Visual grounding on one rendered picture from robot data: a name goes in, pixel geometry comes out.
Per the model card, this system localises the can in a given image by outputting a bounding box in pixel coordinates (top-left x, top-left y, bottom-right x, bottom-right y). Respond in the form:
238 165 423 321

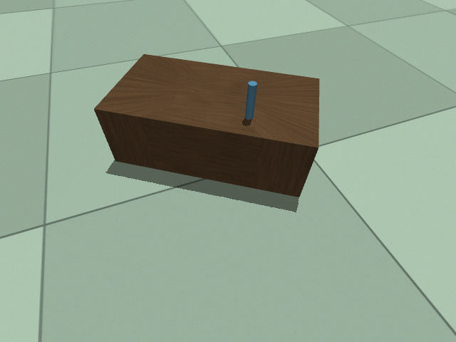
245 81 257 120

